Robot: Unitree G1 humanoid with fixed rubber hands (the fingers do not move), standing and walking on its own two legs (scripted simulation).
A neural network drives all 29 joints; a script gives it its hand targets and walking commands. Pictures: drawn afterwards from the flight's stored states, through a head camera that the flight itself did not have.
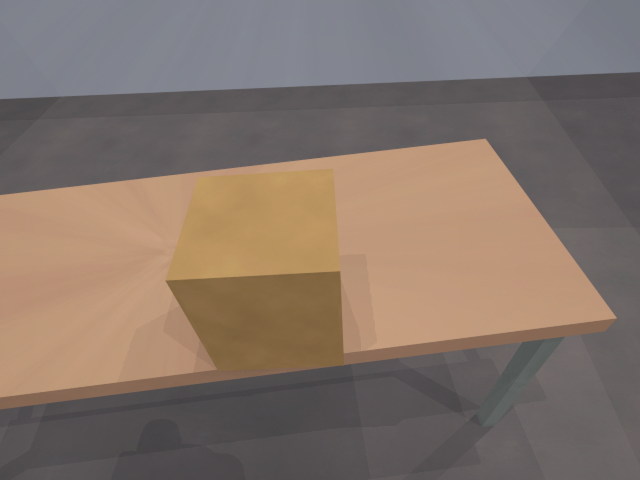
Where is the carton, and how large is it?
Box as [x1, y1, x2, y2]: [165, 169, 343, 370]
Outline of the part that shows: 332,169 198,177 165,280 218,370 343,365 340,276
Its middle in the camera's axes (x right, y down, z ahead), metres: -0.07 +0.06 +0.62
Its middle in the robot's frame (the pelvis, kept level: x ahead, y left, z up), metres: +0.45 +0.07 -0.01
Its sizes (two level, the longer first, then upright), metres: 0.210 0.200 0.250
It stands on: a table, 0.63 m high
